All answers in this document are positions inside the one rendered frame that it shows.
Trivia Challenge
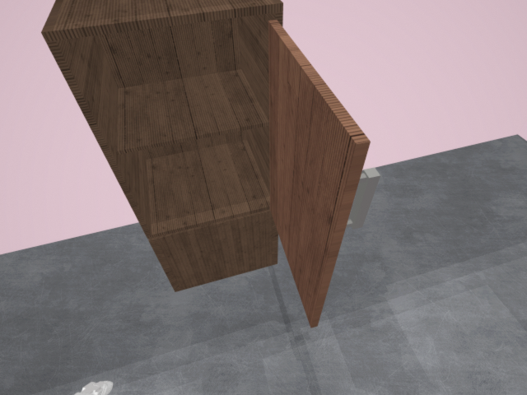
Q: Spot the cupboard door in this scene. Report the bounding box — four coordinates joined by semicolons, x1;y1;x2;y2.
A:
268;20;371;328

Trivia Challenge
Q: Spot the handle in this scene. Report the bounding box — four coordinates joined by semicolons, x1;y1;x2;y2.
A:
346;167;380;230

